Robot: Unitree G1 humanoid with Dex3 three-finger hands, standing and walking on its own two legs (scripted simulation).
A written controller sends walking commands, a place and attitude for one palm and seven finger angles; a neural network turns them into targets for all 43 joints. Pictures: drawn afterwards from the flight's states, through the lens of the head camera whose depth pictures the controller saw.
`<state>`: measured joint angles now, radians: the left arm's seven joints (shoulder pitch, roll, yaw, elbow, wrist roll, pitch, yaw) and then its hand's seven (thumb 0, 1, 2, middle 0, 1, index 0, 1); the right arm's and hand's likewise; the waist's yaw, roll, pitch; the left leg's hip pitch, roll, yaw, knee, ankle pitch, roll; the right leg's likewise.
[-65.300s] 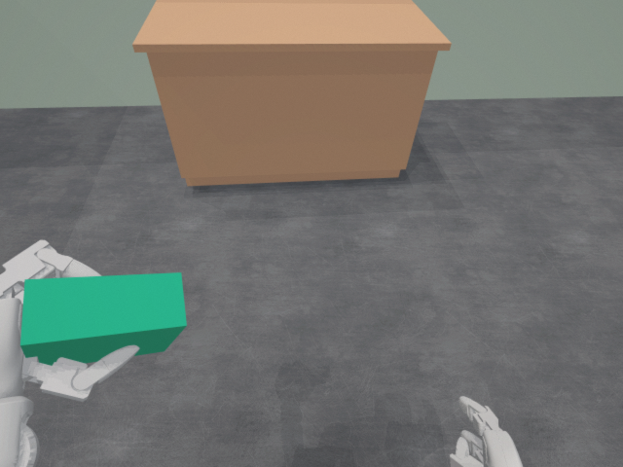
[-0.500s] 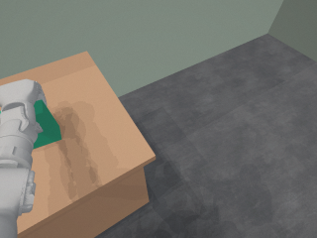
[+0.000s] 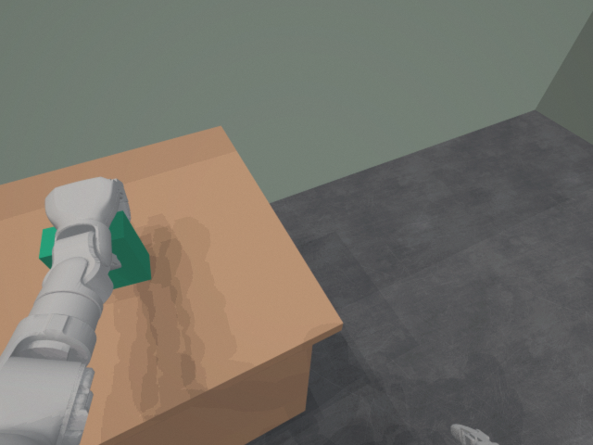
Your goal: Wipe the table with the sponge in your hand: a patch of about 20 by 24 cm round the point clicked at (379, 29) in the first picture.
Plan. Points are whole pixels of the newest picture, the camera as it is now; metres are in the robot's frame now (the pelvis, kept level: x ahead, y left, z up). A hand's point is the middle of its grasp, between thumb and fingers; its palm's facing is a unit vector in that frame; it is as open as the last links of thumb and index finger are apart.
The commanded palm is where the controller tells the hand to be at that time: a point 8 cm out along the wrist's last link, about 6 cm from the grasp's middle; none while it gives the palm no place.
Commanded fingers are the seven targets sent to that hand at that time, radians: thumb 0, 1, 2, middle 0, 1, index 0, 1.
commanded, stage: slide back across to the first lane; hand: left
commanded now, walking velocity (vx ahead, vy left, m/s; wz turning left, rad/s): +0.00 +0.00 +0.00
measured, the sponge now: (106, 263) +0.38 +0.32 -0.01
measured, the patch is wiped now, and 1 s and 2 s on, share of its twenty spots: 1.00 1.00 1.00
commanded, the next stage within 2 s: wipe back along the first lane in 0.02 s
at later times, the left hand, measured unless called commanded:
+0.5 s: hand (88, 250) +0.36 +0.31 +0.06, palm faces -0.01 -0.02 -1.00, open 9.5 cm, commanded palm +0.31 +0.30 +0.08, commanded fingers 0.00 0.10 1.30 -1.20 -1.60 -1.20 -1.60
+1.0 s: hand (87, 282) +0.31 +0.29 +0.06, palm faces +0.00 -0.03 -1.00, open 9.5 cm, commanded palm +0.26 +0.28 +0.09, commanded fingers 0.00 0.10 1.30 -1.20 -1.60 -1.20 -1.60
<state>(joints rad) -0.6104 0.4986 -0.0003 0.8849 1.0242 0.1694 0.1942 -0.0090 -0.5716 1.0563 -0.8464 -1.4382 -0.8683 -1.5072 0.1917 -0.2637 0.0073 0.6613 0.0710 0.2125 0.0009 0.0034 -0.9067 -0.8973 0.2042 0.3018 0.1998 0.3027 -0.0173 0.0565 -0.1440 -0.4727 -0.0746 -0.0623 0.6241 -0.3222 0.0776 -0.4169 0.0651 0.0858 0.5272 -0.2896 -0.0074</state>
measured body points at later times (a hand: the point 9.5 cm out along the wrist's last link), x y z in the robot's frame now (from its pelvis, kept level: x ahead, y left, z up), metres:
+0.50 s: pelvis +0.01 -0.01 +0.01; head +0.03 -0.02 +0.46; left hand +0.35 +0.31 +0.12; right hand +0.16 -0.27 -0.11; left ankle -0.02 +0.06 -0.73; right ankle -0.02 -0.14 -0.73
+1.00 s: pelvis +0.00 -0.02 +0.01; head +0.01 -0.04 +0.46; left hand +0.30 +0.29 +0.12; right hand +0.19 -0.26 -0.10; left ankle -0.02 +0.06 -0.73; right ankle -0.02 -0.14 -0.73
